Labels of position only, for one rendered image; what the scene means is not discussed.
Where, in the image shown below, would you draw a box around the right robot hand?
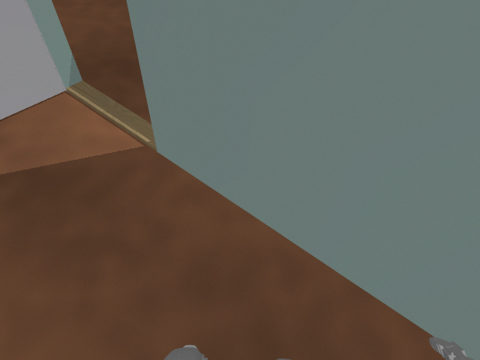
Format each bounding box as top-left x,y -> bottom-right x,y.
429,337 -> 474,360

